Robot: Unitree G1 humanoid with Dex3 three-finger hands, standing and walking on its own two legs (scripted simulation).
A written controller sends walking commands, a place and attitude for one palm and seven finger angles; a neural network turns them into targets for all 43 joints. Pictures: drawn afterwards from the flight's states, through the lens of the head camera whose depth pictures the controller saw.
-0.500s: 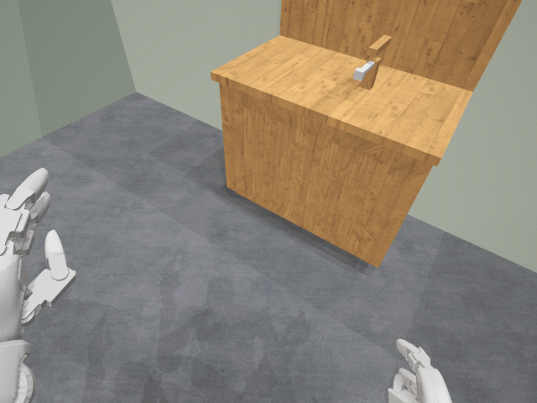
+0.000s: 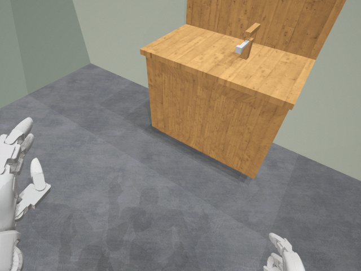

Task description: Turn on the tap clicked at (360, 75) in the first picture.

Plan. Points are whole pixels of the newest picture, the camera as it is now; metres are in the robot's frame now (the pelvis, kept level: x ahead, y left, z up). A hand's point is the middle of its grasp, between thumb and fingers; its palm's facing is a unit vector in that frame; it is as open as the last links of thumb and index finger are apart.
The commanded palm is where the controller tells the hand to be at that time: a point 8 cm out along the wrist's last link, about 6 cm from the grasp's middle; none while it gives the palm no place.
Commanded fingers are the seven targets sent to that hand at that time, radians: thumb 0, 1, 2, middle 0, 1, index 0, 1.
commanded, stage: walk to a spot facing it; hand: left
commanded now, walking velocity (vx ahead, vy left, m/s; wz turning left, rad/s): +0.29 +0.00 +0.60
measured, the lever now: (239, 49) +1.05 -0.21 +0.02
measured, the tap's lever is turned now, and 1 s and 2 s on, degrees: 0 0 0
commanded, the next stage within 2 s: turn to face it in 1.26 s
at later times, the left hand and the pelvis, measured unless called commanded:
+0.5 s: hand (4, 170) +0.23 +0.31 +0.17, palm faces +0.55 -0.75 -0.36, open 7.4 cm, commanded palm +0.16 +0.34 +0.18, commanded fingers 0.00 0.90 0.90 -0.20 -0.30 -0.20 -0.30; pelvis +0.06 +0.03 +0.00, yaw +11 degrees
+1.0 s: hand (33, 147) +0.29 +0.30 +0.16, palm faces +0.66 -0.58 -0.47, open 7.4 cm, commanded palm +0.22 +0.32 +0.18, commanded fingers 0.00 0.90 0.90 -0.20 -0.30 -0.20 -0.30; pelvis +0.20 +0.00 +0.00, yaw +26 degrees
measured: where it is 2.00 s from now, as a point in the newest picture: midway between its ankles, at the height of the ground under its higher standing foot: (162, 256)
